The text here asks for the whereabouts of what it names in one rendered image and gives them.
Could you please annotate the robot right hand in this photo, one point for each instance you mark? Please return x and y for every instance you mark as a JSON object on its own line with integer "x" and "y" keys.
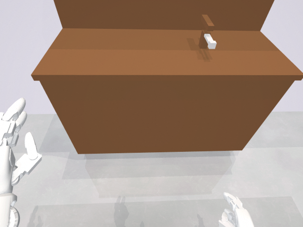
{"x": 240, "y": 217}

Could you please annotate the tap lever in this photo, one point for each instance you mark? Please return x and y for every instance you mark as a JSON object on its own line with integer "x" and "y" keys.
{"x": 210, "y": 41}

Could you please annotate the robot left forearm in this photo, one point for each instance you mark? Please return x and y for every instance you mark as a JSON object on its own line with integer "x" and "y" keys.
{"x": 9, "y": 216}

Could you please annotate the counter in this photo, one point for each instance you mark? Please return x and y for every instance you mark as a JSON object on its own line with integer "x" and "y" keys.
{"x": 137, "y": 76}

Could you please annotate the robot left hand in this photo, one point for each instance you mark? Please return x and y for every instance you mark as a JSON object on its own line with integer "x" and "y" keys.
{"x": 10, "y": 124}

